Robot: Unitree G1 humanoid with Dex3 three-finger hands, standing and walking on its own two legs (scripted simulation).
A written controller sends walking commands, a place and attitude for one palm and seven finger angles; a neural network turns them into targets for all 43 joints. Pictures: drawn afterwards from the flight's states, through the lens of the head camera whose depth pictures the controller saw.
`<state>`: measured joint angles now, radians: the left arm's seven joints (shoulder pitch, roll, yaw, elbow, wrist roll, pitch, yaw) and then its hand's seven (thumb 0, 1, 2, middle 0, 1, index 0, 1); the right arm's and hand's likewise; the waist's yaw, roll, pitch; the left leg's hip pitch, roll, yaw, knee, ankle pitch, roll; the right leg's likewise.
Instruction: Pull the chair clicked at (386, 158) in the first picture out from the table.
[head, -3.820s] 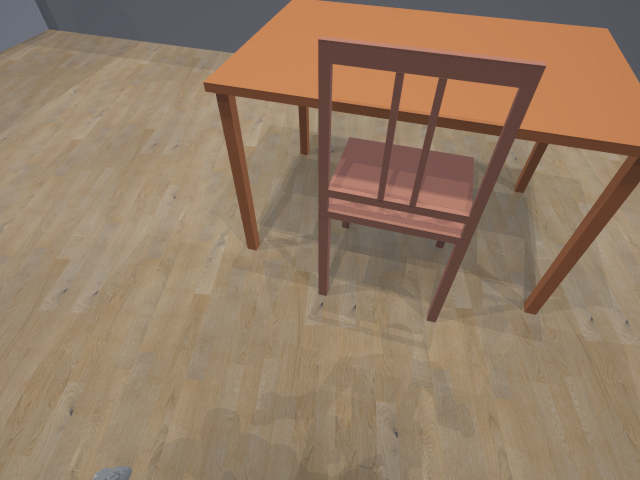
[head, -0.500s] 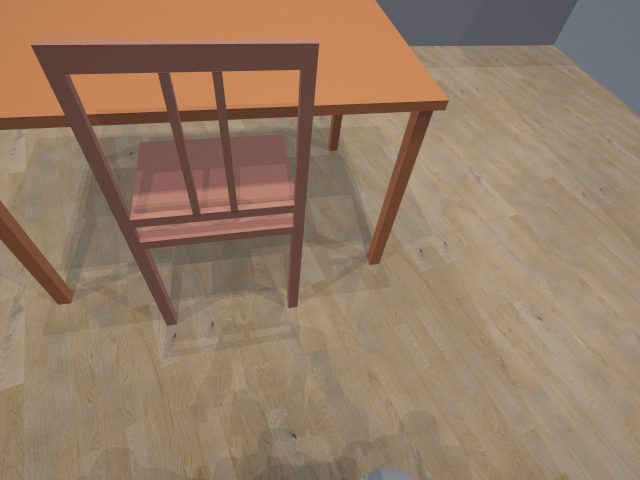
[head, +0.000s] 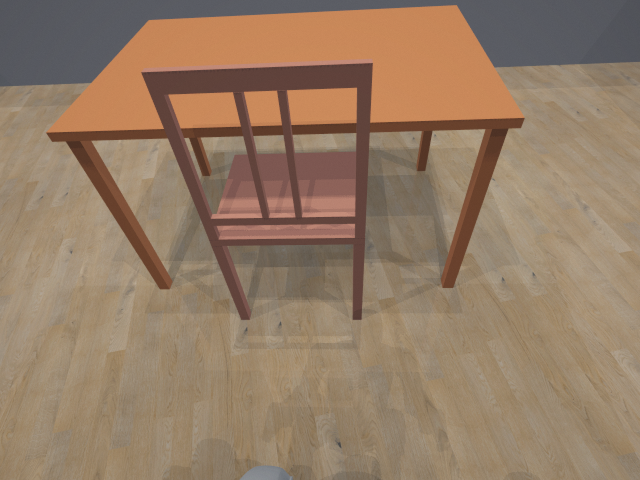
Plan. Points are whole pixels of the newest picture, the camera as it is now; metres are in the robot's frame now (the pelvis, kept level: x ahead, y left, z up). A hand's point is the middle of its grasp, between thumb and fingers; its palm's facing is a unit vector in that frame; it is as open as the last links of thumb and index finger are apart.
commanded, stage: take the last steps up to it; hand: left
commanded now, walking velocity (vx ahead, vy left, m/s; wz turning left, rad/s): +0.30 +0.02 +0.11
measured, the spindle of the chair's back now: (254, 161) +0.79 +0.21 -0.07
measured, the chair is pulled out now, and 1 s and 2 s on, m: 0.00 0.00 0.00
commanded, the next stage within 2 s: come to a stop and stand still in 0.96 s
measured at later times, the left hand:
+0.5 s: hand out of the picture +0.02 +0.24 -0.18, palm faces +0.12 -0.98 -0.14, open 7.3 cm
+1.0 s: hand (227, 364) +0.33 +0.20 -0.17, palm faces +0.06 -0.98 -0.21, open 7.2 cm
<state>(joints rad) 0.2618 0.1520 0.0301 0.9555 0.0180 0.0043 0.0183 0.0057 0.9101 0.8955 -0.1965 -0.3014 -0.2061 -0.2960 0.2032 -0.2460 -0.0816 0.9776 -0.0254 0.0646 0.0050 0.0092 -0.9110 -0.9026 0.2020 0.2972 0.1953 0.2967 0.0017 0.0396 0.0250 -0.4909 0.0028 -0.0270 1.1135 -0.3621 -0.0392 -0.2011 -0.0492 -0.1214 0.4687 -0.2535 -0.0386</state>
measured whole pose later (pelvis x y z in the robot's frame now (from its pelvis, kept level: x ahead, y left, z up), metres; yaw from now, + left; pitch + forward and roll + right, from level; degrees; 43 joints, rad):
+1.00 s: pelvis +0.26 +0.02 -0.01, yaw +2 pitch -1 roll -1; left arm 0.18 0.16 0.05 1.03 0.01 -0.05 0.02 -0.01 0.94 0.90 -0.20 -0.30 -0.21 -0.30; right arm 0.30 -0.14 -0.04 1.07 -0.02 -0.02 -0.02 0.01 -0.91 -0.90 0.20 0.30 0.19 0.30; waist -0.04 0.03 0.04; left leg -0.49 0.11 0.04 1.08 -0.35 0.01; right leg -0.25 0.03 -0.15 0.44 -0.18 -0.09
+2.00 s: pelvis +0.27 -0.02 -0.01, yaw +2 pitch -1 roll +1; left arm 0.28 0.17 0.00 0.95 0.02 0.00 0.03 0.00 0.94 0.90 -0.20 -0.30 -0.21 -0.30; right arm 0.30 -0.16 -0.02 1.00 -0.03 0.04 -0.01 0.01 -0.92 -0.90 0.20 0.30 0.20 0.30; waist -0.01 0.01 0.02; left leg -0.33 0.00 0.06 0.54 -0.25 0.02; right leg -0.25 0.02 -0.05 0.55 -0.29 -0.05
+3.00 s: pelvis +0.35 -0.01 +0.00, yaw +1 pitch +0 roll +1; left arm 0.30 0.15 -0.02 1.11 0.01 -0.03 0.04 0.00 0.91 0.90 -0.19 -0.30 -0.20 -0.30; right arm 0.24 -0.16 0.02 1.14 -0.01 -0.03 -0.04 0.01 -0.93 -0.90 0.20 0.30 0.20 0.30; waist 0.01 -0.01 0.01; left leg -0.15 -0.02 0.08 0.39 -0.24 0.03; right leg -0.07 0.00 -0.03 0.39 -0.32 -0.03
